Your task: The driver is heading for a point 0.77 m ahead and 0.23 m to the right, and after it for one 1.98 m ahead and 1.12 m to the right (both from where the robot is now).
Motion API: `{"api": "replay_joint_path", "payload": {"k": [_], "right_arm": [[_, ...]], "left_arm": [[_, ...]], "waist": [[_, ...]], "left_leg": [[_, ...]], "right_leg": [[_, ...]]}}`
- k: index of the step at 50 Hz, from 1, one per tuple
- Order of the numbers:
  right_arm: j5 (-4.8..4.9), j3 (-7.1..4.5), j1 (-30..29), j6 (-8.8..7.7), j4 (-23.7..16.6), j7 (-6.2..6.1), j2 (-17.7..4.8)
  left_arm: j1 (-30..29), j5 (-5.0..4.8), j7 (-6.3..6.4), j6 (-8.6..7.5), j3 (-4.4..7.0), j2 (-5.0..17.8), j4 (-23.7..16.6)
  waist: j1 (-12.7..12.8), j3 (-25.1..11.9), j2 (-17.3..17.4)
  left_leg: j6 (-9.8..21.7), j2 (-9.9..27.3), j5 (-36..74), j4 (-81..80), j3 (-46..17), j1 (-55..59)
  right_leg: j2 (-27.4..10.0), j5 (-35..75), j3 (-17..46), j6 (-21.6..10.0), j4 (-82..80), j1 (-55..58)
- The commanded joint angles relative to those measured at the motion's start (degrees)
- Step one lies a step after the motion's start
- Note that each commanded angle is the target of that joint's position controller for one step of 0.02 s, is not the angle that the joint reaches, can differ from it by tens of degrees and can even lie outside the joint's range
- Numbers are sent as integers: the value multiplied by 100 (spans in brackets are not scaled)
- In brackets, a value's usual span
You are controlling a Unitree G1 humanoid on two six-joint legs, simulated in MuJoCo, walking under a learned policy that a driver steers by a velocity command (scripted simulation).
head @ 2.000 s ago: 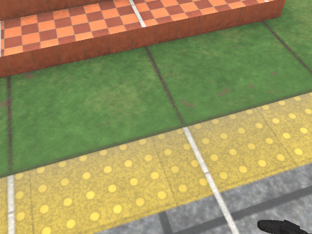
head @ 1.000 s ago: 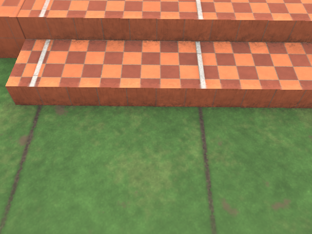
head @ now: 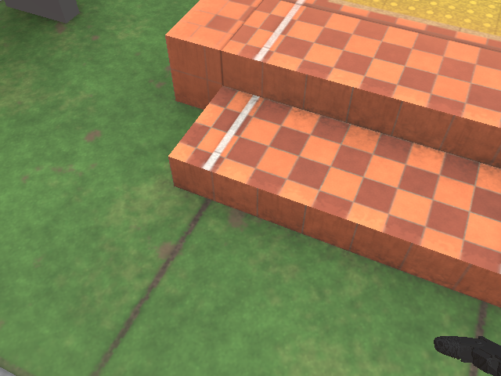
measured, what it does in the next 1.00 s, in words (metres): walks ahead, turning right: right foot, then left foot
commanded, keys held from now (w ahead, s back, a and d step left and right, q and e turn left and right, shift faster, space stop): w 0.40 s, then w+e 0.60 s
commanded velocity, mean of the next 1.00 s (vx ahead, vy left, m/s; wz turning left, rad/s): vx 0.49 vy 0.00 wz -0.21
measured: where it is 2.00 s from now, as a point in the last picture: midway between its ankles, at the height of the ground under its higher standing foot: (364, 237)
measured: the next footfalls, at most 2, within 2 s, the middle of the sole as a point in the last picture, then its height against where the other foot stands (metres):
right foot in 0.46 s outside the picture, level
left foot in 0.96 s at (265, 294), level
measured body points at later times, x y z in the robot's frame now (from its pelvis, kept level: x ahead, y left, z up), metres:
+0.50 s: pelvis +0.27 -0.03 -0.01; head +0.31 -0.04 +0.44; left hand +0.49 +0.21 -0.08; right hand +0.27 -0.32 -0.14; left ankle +0.08 +0.11 -0.70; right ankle +0.39 -0.12 -0.73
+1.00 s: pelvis +0.54 -0.02 +0.00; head +0.57 -0.02 +0.45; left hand +0.67 +0.25 -0.11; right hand +0.70 -0.31 -0.06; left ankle +0.65 +0.07 -0.73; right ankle +0.40 -0.12 -0.69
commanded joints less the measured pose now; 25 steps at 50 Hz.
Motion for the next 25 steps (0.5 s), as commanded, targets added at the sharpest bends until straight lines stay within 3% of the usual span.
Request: {"api": "replay_joint_path", "payload": {"k": [1,2,3,4,5,8,11,13,16,19,21,22,23,24,25], "right_arm": [[-71,-397,2284,-7,221,-50,-1235],[-45,-297,1924,-17,214,-50,-990],[-63,-238,1589,-17,175,-41,-852],[-98,-199,1311,-14,155,-21,-736],[-136,-171,1142,-29,154,-18,-650],[-83,-199,1042,-131,267,-32,-709],[-66,-230,1156,-143,424,-78,-835],[-49,-250,1295,-122,513,-114,-933],[33,-290,1659,-96,715,-131,-1091],[60,-329,1802,-7,872,-157,-1172],[30,-359,1705,63,901,-187,-1273],[0,-352,1619,104,905,-206,-1275],[-68,-278,1697,127,880,-244,-1110],[-169,-102,2274,50,645,-243,-614],[-178,13,2491,-91,708,-178,-357]], "left_arm": [[-359,-88,-2,-354,73,701,-734],[-725,-154,-40,-392,127,871,-846],[-898,-80,-41,-387,107,781,-825],[-980,15,-50,-365,115,711,-835],[-916,35,-74,-315,110,616,-824],[-919,62,-99,-176,66,407,-856],[-1509,110,-113,-168,-7,284,-1053],[-1972,76,-166,-212,-59,215,-1173],[-2495,14,-244,-239,-69,285,-1376],[-2702,22,-315,-274,-21,444,-1533],[-2358,28,-323,-273,41,595,-1492],[-1777,37,-294,-258,138,772,-1333],[-906,31,-241,-230,265,1036,-1112],[-237,134,-193,-208,397,1647,-1071],[-39,35,-254,-205,377,1598,-965]], "waist": [[-1250,-1487,1360],[-1120,-835,1142],[-978,-513,705],[-820,-221,598],[-644,-118,672],[-415,38,583],[-531,244,414],[-700,345,410],[-883,431,388],[-844,442,373],[-606,156,522],[-287,-269,529],[69,-896,443],[-42,-1838,-663],[-140,-2386,-1581]], "left_leg": [[1495,2260,-1676,-1385,-4085,4359],[1305,2050,-1372,-1410,-3269,3804],[1205,1768,-873,-1536,-2682,3141],[1178,1560,-433,-1717,-2298,2592],[1155,1416,-52,-1896,-2011,2195],[1243,1314,877,-2208,-1430,1702],[1143,1145,1179,-2304,-915,1528],[1014,1037,1101,-2340,-660,1401],[943,1251,831,-2277,-715,1776],[806,1507,1167,-1938,-780,2454],[654,1496,2435,-1395,-648,2812],[514,1292,3431,-593,-396,2810],[313,1010,3487,615,-104,2299],[-60,456,1545,2850,153,278],[-247,-310,-2412,4062,-465,-1157]], "right_leg": [[219,-446,410,-213,3722,-4087],[-38,77,301,-304,3797,-4337],[-231,562,208,-306,3596,-4119],[-340,881,186,-264,3293,-3948],[-436,1094,209,-235,3132,-3650],[-434,1510,115,-61,2654,-3489],[-360,2440,47,22,1426,-3431],[-190,3069,-85,-21,563,-3089],[-58,3335,-67,-132,-56,-2961],[29,2870,-33,-348,-427,-3004],[251,2405,-254,-519,-507,-2481],[477,2358,-473,-677,-571,-1651],[434,2489,-378,-874,-430,-295],[-921,2237,1821,-1644,-340,2010],[-1572,924,4276,-2214,-1456,2919]]}}
Velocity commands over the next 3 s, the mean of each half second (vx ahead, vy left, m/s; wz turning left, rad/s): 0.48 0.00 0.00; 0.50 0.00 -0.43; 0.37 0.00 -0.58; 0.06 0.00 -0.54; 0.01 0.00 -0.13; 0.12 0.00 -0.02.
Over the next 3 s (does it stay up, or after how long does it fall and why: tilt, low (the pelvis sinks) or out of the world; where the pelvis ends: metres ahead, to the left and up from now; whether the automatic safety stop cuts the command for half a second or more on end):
stays up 0.76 -0.35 0.03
